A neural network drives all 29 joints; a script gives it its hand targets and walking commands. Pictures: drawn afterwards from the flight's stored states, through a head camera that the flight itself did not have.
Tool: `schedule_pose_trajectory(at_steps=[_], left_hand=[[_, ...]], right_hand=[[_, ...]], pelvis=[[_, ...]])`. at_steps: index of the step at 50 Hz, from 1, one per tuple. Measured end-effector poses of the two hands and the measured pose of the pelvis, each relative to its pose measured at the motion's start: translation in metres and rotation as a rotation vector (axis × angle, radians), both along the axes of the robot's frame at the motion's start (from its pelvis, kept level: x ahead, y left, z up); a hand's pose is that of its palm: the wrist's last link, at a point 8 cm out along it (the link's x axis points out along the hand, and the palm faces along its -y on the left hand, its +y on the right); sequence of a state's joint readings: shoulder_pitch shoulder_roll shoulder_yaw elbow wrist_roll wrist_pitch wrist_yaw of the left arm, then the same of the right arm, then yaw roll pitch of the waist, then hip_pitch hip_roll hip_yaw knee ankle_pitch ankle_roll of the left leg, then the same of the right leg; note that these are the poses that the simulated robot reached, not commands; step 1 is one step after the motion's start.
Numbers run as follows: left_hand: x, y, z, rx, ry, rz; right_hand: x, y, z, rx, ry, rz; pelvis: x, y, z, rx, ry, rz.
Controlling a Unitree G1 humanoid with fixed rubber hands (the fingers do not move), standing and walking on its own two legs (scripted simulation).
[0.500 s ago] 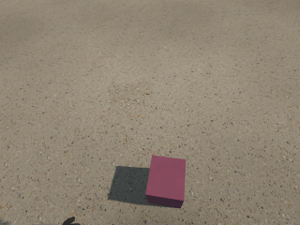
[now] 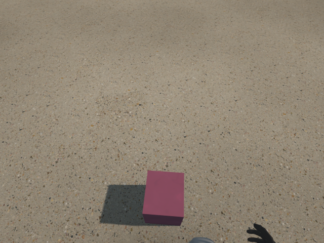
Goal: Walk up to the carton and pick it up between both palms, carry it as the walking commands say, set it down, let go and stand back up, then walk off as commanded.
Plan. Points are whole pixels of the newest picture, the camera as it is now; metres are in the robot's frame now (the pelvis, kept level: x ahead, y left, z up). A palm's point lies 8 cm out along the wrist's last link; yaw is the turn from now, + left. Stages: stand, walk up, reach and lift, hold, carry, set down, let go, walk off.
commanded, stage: walk up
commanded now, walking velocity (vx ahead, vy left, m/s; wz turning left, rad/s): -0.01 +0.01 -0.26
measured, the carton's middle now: (164, 198) +0.39 +0.02 -0.65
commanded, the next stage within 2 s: stand in 1.58 s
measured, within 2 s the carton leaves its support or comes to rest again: neither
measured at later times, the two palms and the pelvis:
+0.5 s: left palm out of the picture +0.00 +0.29 -0.10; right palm out of the picture +0.07 -0.24 -0.13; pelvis -0.04 +0.00 +0.01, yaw +0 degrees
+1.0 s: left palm out of the picture +0.05 +0.28 -0.10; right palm out of the picture +0.00 -0.23 -0.13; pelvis -0.03 +0.02 +0.01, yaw -3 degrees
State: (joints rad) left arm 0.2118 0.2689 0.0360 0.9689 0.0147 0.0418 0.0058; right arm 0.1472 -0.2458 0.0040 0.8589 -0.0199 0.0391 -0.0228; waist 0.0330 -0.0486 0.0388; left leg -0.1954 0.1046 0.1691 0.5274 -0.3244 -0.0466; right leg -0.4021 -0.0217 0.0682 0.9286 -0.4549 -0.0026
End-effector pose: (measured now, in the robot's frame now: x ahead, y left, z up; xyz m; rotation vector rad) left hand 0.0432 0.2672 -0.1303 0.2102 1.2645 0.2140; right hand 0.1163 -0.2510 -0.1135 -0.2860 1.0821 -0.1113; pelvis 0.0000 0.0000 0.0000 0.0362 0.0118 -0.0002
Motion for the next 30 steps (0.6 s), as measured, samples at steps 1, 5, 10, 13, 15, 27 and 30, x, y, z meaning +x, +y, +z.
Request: schedule_pose_trajectory(at_steps=[1,5,10,13,15,27,30], left_hand=[[0.002,-0.003,0.001,0.006,-0.002,-0.007],[0.009,-0.018,0.009,0.051,-0.021,-0.022],[0.000,-0.021,0.038,0.101,-0.020,-0.016],[-0.012,-0.014,0.051,0.143,-0.002,-0.007],[-0.020,-0.008,0.056,0.161,0.004,-0.001],[-0.047,0.026,0.021,0.074,0.019,-0.010],[-0.041,0.032,0.005,0.028,0.006,-0.022]], right_hand=[[-0.004,-0.004,-0.004,0.009,0.003,-0.009],[-0.016,-0.018,-0.026,0.059,0.019,-0.033],[-0.028,-0.020,-0.026,0.102,0.089,-0.032],[-0.032,-0.019,-0.024,0.111,0.103,-0.021],[-0.032,-0.017,-0.023,0.116,0.102,-0.012],[-0.057,0.012,-0.011,0.035,0.082,-0.024],[-0.089,0.021,-0.008,0.001,0.136,-0.055]], pelvis=[[0.000,-0.004,-0.001,0.008,-0.003,-0.007],[0.000,-0.022,-0.009,0.022,-0.023,-0.025],[-0.006,-0.030,0.008,0.047,-0.003,-0.016],[-0.012,-0.030,0.014,0.064,0.013,-0.007],[-0.017,-0.029,0.016,0.071,0.015,0.000],[-0.041,0.015,0.006,-0.018,0.013,-0.015],[-0.043,0.028,0.003,-0.043,0.011,-0.025]])
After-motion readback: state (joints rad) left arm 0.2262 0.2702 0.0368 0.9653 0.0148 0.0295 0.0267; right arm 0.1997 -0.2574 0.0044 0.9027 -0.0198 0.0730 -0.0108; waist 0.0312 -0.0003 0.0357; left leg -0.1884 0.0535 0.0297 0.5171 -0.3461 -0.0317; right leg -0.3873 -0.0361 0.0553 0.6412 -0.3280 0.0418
